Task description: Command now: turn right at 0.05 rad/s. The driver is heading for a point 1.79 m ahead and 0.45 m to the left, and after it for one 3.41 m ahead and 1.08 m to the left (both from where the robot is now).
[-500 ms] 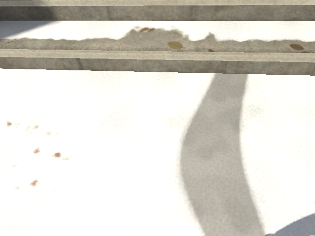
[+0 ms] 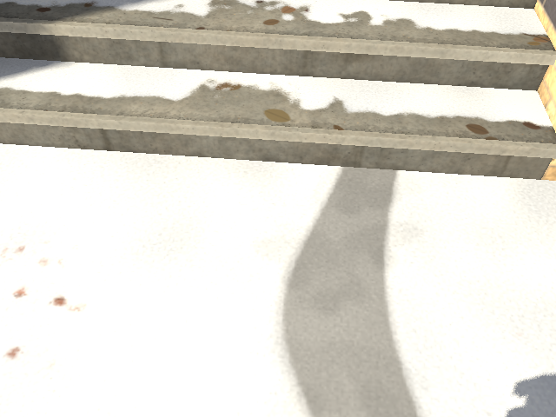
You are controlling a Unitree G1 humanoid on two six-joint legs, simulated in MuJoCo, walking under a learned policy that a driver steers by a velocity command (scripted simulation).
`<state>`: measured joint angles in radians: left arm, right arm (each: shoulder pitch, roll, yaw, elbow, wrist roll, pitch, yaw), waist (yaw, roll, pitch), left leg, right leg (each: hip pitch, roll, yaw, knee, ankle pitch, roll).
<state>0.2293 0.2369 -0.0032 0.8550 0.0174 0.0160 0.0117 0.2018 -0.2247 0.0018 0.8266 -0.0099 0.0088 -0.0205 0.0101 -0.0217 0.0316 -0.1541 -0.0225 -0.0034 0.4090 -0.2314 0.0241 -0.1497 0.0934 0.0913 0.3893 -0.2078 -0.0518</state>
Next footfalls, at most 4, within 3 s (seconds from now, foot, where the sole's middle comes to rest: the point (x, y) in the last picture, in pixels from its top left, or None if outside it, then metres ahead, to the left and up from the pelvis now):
0.82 left None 0.43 0.07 -0.78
1.38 right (320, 333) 0.74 -0.09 -0.78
1.92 left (253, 249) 1.02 0.10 -0.78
2.40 right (291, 159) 1.28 -0.02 -0.65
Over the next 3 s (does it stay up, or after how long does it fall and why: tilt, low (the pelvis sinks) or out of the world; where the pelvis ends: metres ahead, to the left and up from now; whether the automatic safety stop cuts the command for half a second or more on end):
stays up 1.54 0.10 0.12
